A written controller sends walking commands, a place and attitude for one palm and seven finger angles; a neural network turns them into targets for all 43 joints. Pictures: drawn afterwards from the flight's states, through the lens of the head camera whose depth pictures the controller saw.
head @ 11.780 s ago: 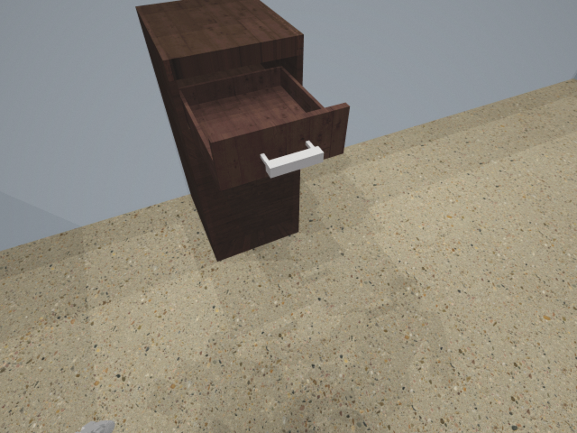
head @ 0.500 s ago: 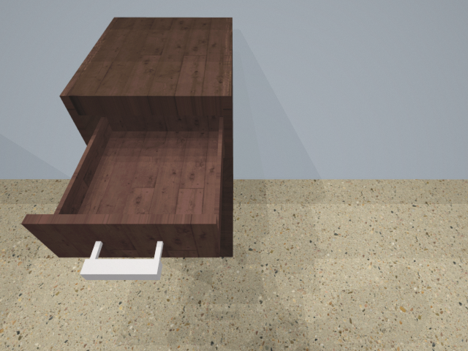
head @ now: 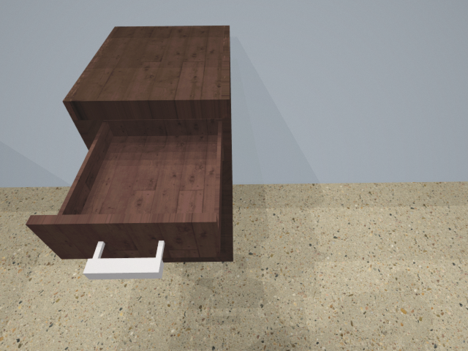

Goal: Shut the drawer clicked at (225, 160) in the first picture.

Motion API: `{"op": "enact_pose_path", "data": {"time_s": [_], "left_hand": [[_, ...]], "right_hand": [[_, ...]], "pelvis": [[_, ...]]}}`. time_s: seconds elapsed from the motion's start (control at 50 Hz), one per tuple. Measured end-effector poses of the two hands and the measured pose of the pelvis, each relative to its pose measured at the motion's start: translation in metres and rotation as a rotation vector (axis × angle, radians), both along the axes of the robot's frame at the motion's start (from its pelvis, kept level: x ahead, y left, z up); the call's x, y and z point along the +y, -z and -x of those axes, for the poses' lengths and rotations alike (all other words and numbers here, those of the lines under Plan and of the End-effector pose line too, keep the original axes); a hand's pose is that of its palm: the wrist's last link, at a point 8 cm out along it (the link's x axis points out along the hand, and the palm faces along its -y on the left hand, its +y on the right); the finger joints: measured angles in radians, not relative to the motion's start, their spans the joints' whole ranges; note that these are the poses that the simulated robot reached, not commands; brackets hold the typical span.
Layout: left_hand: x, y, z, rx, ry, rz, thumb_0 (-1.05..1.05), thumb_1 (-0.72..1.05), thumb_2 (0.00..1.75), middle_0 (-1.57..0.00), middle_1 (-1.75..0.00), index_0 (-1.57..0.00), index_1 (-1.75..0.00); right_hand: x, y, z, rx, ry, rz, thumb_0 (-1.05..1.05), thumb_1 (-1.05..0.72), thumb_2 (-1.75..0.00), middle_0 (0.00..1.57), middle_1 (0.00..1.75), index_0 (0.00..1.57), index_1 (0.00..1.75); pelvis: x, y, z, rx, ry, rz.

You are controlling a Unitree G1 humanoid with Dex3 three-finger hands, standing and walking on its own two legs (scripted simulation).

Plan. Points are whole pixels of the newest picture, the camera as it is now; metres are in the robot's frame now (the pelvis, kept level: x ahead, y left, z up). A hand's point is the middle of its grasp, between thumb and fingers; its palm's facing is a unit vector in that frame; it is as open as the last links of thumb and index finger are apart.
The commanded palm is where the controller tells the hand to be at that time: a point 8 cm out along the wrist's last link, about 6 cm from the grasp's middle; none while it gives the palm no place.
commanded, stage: look again from close up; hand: left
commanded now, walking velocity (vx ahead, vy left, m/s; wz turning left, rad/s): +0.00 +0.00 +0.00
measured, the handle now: (128, 257) +0.29 +0.22 -0.03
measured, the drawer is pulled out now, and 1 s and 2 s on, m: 0.30 0.30 0.30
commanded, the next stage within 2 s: raise the hand and make a fist in 0.36 s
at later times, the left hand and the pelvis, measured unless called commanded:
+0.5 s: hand out of the picture +0.03 +0.20 -0.17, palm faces +0.05 -0.98 -0.20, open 7.3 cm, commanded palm +0.10 +0.24 -0.06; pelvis +0.01 +0.03 +0.00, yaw -1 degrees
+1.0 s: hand out of the picture +0.13 +0.16 -0.02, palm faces +0.07 -1.00 -0.01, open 5.4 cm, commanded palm +0.10 +0.23 -0.01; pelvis -0.03 +0.01 -0.09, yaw +3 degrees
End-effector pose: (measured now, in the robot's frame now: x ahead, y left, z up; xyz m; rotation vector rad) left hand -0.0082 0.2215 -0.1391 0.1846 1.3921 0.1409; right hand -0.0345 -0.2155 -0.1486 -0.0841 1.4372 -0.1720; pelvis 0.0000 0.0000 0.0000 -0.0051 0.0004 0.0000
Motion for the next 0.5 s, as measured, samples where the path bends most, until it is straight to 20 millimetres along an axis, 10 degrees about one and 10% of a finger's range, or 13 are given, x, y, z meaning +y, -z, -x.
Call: {"op": "enact_pose_path", "data": {"time_s": [0.22,0.5], "left_hand": [[0.019,-0.001,-0.035,-0.09,0.007,-0.007,0.01,0.92,0.9,-0.2,-0.3,-0.2,-0.3],[0.031,-0.005,-0.029,-0.073,-0.043,0.01,0.01,0.92,0.9,-0.2,-0.3,-0.2,-0.3]], "right_hand": [[0.017,-0.003,-0.031,-0.069,-0.022,0.006,0.01,-0.92,-0.9,0.2,0.29,0.2,0.3],[0.024,-0.01,-0.043,-0.109,-0.023,0.037,0.01,-0.92,-0.9,0.2,0.29,0.2,0.3]], "pelvis": [[0.016,-0.002,-0.007,-0.027,0.017,-0.001],[0.033,-0.004,-0.008,-0.029,0.025,0.005]]}}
